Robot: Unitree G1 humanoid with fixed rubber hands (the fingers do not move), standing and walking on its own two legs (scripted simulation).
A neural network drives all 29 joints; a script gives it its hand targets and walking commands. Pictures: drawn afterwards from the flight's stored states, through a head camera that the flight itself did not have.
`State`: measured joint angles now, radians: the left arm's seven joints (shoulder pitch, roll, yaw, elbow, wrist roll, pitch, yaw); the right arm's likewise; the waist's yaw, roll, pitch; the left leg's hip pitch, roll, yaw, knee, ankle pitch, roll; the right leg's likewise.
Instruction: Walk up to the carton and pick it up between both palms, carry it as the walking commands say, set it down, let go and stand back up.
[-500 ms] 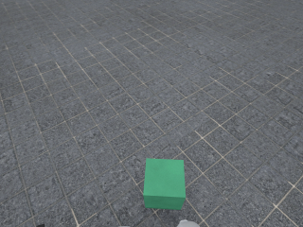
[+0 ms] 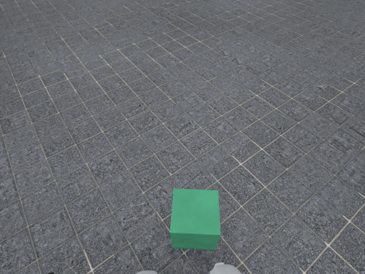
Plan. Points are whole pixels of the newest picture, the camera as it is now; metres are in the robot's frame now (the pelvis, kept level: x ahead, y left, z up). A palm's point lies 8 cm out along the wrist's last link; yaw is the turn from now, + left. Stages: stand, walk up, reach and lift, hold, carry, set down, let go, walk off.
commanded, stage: walk up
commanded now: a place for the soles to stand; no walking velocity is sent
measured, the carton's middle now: (194, 220) +0.45 -0.03 -0.61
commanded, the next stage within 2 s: reach and lift in 0.70 s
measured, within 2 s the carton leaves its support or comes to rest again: neither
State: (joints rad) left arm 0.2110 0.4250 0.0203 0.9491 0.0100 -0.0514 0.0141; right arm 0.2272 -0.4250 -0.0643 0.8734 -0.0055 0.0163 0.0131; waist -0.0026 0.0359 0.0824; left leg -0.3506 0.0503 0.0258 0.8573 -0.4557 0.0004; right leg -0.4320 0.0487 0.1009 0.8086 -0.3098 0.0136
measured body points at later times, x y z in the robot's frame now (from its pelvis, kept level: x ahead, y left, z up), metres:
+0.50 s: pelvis +0.00 +0.01 +0.00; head +0.02 -0.01 +0.45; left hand +0.09 +0.34 -0.10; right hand +0.07 -0.32 -0.12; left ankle +0.00 +0.13 -0.70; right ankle +0.07 -0.14 -0.70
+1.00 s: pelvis -0.01 +0.01 +0.00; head +0.09 -0.02 +0.44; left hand +0.18 +0.31 -0.08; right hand +0.16 -0.30 -0.11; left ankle +0.00 +0.13 -0.70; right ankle +0.07 -0.14 -0.70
